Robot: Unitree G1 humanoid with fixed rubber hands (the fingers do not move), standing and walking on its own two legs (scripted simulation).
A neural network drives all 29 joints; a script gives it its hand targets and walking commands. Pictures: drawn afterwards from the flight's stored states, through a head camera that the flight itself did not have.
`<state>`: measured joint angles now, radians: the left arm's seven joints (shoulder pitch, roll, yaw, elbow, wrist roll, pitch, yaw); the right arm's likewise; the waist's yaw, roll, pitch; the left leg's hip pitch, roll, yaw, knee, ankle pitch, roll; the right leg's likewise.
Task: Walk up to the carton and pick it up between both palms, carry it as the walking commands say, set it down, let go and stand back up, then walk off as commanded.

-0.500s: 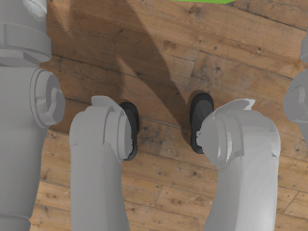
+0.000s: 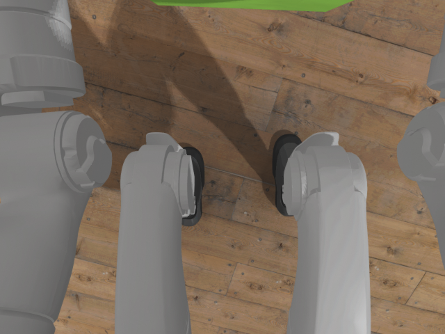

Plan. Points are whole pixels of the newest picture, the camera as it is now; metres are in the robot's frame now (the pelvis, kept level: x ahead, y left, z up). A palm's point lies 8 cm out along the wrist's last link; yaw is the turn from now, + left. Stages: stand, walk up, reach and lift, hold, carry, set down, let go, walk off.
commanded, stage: reach and lift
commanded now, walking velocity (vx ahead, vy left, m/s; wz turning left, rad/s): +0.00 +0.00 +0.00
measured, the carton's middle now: out of the picture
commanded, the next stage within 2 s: none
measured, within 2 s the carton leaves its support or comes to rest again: neither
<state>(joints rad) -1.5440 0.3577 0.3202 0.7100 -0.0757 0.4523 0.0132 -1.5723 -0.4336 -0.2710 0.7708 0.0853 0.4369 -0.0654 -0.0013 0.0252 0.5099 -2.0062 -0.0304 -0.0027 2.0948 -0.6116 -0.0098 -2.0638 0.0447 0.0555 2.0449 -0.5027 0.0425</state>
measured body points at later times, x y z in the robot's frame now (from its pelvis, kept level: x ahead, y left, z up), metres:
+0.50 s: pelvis -0.02 +0.00 +0.05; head +0.35 -0.01 +0.30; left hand +0.58 +0.18 -0.06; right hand +0.58 -0.21 -0.06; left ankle +0.11 +0.12 -0.38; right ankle +0.14 -0.13 -0.38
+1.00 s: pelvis -0.02 +0.00 +0.10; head +0.33 -0.02 +0.36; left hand +0.56 +0.17 +0.01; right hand +0.55 -0.21 +0.00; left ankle +0.11 +0.12 -0.38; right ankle +0.14 -0.13 -0.38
